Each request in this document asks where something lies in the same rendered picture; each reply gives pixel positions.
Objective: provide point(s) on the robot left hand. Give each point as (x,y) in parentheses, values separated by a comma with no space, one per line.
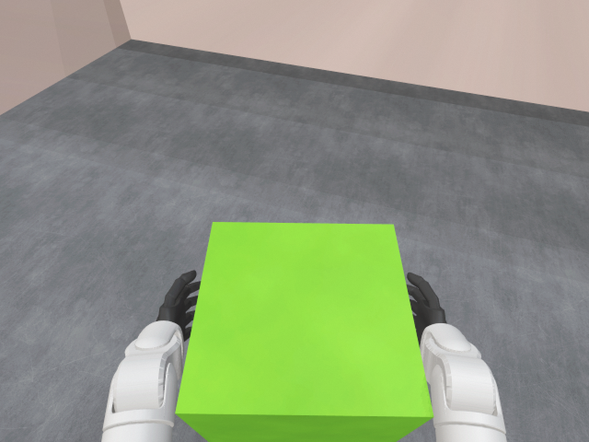
(176,303)

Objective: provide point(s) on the carton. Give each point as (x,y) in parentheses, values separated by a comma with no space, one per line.
(303,332)

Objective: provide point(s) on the robot right forearm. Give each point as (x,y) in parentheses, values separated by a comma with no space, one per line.
(465,398)

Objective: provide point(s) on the robot left forearm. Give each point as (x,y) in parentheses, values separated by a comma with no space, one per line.
(142,400)

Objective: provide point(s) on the robot right hand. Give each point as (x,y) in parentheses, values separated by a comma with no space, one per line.
(427,308)

